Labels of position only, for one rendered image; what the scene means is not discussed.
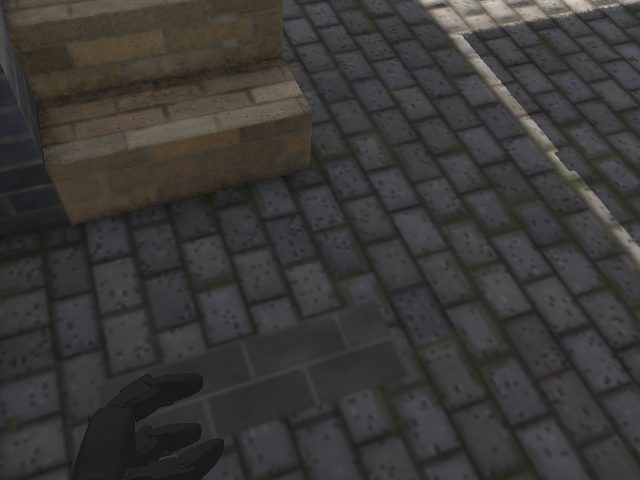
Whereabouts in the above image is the left robot hand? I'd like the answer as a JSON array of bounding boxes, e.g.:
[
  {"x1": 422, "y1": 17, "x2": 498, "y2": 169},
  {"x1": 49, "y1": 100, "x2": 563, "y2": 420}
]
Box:
[{"x1": 69, "y1": 373, "x2": 224, "y2": 480}]

